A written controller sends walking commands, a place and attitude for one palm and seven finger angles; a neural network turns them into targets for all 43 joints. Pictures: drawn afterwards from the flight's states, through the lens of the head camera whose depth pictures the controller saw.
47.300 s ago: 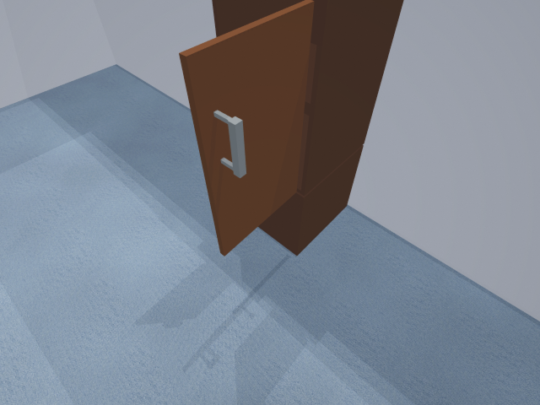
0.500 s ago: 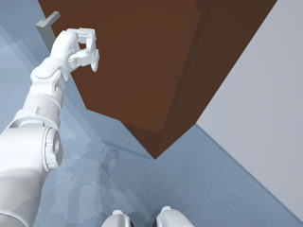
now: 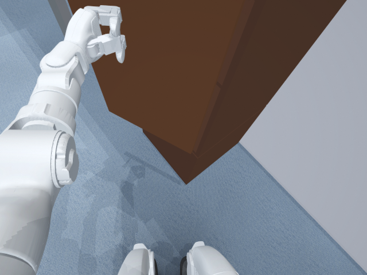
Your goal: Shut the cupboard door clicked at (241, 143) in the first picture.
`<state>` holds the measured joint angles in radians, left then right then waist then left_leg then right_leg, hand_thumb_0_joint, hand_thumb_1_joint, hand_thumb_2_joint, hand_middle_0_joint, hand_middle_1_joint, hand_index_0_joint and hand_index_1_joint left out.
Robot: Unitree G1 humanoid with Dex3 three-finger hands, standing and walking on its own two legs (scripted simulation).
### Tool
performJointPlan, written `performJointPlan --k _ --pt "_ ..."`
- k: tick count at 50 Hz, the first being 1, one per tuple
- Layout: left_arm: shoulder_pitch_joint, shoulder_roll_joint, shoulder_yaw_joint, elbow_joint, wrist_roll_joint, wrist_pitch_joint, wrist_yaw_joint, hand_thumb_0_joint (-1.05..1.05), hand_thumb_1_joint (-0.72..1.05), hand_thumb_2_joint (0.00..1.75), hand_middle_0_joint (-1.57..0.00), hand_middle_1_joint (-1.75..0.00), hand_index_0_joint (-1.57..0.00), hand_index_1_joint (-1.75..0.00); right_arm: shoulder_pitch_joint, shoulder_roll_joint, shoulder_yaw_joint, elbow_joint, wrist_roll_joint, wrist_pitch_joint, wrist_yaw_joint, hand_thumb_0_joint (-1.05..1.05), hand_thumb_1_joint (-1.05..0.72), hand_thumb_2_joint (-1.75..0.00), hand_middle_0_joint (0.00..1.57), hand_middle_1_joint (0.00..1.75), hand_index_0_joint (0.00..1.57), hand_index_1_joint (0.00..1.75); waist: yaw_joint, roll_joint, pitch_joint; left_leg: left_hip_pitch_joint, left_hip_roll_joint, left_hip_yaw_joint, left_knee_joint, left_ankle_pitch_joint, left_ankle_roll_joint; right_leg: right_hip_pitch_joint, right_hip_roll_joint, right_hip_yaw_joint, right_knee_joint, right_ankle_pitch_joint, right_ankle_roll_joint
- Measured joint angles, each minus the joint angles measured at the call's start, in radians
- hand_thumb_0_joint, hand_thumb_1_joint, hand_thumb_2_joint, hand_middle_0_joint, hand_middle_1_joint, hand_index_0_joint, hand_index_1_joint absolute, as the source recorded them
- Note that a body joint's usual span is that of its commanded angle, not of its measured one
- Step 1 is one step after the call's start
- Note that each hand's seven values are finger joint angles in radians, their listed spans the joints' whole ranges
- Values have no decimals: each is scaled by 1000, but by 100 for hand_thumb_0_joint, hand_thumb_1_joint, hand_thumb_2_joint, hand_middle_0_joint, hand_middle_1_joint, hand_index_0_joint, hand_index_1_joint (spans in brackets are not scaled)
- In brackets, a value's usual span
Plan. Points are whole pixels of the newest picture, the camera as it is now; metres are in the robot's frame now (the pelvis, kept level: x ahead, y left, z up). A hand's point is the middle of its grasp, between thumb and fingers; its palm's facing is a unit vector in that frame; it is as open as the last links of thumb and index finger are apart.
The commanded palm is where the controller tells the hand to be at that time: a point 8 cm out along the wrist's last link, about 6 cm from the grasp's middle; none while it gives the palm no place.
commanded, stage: pull the fist back off the door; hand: left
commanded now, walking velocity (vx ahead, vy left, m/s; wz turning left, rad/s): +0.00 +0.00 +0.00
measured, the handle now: (75, 20) +0.62 +0.16 +0.13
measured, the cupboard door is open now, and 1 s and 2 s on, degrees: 23 17 17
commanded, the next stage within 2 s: draw the hand back to the body in 0.82 s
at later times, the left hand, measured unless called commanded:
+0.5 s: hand (130, 48) +0.53 +0.05 +0.13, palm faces -0.03 -1.00 -0.04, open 3.1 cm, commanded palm +0.49 +0.10 +0.13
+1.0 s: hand (125, 72) +0.47 +0.06 +0.13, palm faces -0.04 -1.00 -0.02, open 3.1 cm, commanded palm +0.43 +0.12 +0.14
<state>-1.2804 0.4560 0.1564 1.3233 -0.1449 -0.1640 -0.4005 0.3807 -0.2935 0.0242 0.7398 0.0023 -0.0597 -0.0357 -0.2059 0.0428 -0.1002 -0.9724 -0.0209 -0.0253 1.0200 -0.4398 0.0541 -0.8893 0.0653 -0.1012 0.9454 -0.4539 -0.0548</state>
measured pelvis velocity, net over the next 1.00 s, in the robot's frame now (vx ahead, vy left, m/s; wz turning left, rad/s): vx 0.00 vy -0.01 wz -0.01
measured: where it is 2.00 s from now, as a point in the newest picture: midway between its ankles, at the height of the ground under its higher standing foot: outside the picture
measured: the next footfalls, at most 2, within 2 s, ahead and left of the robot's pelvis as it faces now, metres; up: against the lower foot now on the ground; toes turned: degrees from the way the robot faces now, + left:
none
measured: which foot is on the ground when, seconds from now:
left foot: down 0.00-1.00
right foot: down 0.00-1.00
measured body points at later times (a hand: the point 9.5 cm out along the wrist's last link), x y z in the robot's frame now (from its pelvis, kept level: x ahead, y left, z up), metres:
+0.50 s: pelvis +0.01 -0.01 +0.02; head +0.10 -0.02 +0.46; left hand +0.53 +0.11 +0.13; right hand -0.06 -0.25 -0.10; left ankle +0.01 +0.08 -0.67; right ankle -0.01 -0.09 -0.67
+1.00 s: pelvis +0.00 -0.01 +0.03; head +0.06 -0.02 +0.47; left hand +0.47 +0.12 +0.14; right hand +0.09 -0.27 -0.09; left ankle +0.01 +0.08 -0.67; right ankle -0.01 -0.09 -0.67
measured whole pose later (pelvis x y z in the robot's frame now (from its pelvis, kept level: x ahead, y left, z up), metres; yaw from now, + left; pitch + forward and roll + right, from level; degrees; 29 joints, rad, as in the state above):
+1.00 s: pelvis +0.00 -0.01 +0.03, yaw -1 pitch +13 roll -1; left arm -0.81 0.19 0.15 1.06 -0.09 -0.37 0.03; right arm 0.30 -0.24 0.01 0.62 0.02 0.00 0.04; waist -0.11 0.03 -0.11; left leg -0.68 -0.02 0.02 0.85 -0.40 0.04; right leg -0.63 0.07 -0.05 0.83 -0.42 -0.07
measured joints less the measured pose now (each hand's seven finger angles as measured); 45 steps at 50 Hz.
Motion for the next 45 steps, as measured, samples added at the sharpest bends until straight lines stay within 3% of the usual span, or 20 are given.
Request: performJointPlan --k 3,5,8,12,16,20,23,28,38,45 --pt "-13 -72 76 13 20 -11 232 0 81 94 -130 -150 -130 -150 11 9 -5 -26 -22 -12 42 0 -91 -90 20 30 20 30 1 3 -14 -19 0 -3 0 6 -4 -19 -1 -3 0 5 1" --pt "-6 -109 106 2 73 -47 390 0 77 93 -130 -150 -130 -150 19 18 -5 -47 -48 -15 79 0 -91 -90 20 30 20 30 -7 5 -28 -36 0 -2 4 8 -5 -37 -1 -3 7 6 0" --pt "23 -118 111 -12 162 -119 513 1 79 92 -129 -150 -129 -150 28 35 -4 -71 -70 -2 124 0 -91 -90 20 30 20 30 -26 10 -38 -47 3 7 14 5 -7 -55 1 5 25 2 -3" --pt "76 -99 107 -11 192 -145 499 1 85 93 -129 -150 -129 -150 51 53 2 -79 -58 38 140 0 -91 -90 20 30 20 30 -34 20 -30 -12 12 23 -2 4 -7 -30 9 23 15 6 -5" --pt "132 -105 144 -7 145 -125 462 1 88 92 -129 -150 -129 -150 90 56 10 -80 -40 65 129 0 -91 -90 20 30 20 30 -26 28 -19 58 20 40 -53 15 -8 31 17 44 -31 23 -5" --pt "206 -119 173 -49 126 -172 451 2 89 91 -129 -150 -129 -150 128 49 5 -80 -33 68 122 0 -91 -90 20 30 20 30 -14 28 -17 122 26 56 -101 24 -10 86 23 63 -71 36 -7" --pt "255 -126 154 -82 124 -201 442 2 90 91 -129 -150 -129 -150 143 42 -6 -80 -28 75 121 0 -91 -90 20 30 20 30 -2 24 -17 158 26 61 -123 27 -13 118 25 70 -88 38 -9" --pt "350 -172 113 -151 91 -201 423 2 90 91 -129 -150 -129 -150 134 27 -26 -82 -15 92 115 0 -91 -90 20 30 20 30 28 16 -16 212 23 61 -154 32 -15 171 22 72 -116 40 -10" --pt "521 -272 19 -321 71 -228 443 2 90 90 -130 -150 -130 -150 14 17 -49 -103 2 83 96 0 -91 -90 20 30 20 29 80 -2 -18 283 12 57 -172 31 -15 241 13 70 -124 31 -10" --pt "515 -281 -12 -300 64 -200 447 2 90 90 -130 -150 -130 -150 -65 37 -29 -120 16 76 80 0 -91 -90 20 30 20 29 99 -9 -12 313 3 47 -179 38 -15 274 5 59 -128 31 -9"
